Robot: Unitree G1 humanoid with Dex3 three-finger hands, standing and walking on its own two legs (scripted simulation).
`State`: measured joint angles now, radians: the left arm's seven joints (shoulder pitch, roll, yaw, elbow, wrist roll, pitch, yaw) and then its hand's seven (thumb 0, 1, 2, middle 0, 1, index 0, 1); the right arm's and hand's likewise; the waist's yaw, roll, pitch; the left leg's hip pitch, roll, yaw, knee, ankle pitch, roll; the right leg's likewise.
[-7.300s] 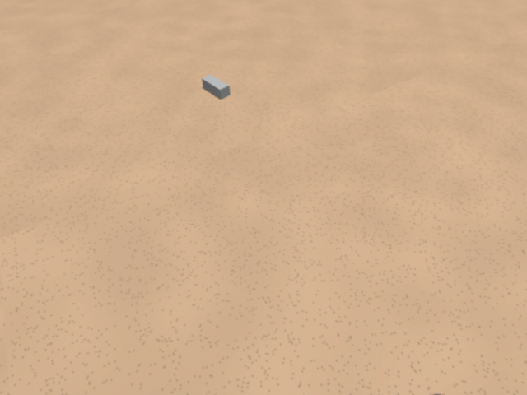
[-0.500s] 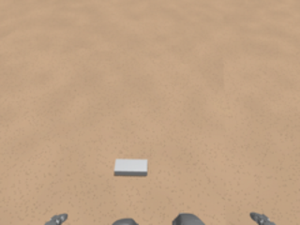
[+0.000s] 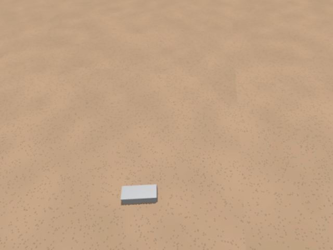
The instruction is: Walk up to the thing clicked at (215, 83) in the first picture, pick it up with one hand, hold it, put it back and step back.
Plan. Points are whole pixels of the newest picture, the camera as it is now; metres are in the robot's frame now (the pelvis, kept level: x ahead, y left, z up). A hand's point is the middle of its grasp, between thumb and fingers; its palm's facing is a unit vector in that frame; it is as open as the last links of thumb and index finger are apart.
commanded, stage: walk up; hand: left
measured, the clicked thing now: (139, 194) +0.52 +0.20 -0.73
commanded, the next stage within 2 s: stand in 1.18 s
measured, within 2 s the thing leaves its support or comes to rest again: neither
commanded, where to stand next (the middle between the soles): +0.12 -0.03 m, yaw +1 degrees
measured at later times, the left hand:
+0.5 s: hand out of the picture +0.13 +0.23 -0.14, palm faces -0.02 -0.94 -0.33, open 7.4 cm
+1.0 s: hand out of the picture +0.11 +0.24 -0.14, palm faces -0.03 -0.94 -0.33, open 7.4 cm
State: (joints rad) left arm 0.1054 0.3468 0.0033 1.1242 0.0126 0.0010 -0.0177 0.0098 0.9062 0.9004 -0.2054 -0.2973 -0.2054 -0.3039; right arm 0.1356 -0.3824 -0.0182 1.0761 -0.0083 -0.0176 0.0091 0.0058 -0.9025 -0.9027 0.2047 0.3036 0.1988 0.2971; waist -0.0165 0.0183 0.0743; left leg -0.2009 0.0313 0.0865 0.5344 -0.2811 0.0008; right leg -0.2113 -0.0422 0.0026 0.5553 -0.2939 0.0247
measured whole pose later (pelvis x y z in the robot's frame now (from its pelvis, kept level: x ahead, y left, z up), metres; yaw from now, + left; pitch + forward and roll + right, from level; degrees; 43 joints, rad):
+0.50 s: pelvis +0.02 -0.01 +0.01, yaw +0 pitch -2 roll +0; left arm 0.03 0.34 0.02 1.16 0.01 -0.01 -0.01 0.01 0.91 0.90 -0.21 -0.30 -0.21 -0.30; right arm 0.08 -0.36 -0.02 1.15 -0.01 -0.03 0.01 0.00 -0.90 -0.90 0.20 0.30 0.20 0.30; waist -0.02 0.00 0.04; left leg -0.11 0.05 0.08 0.36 -0.21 -0.02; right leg -0.11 -0.01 -0.01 0.37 -0.22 0.01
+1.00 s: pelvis +0.02 +0.00 +0.01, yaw -1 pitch -2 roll +0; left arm 0.06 0.34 0.01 1.17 0.01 0.00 -0.01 0.01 0.91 0.90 -0.20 -0.30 -0.20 -0.30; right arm 0.08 -0.34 -0.02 1.15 -0.01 -0.02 0.01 0.00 -0.90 -0.90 0.21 0.30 0.20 0.30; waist -0.01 0.00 0.05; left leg -0.08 0.04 0.10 0.33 -0.21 -0.01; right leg -0.09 -0.03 0.00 0.34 -0.21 0.02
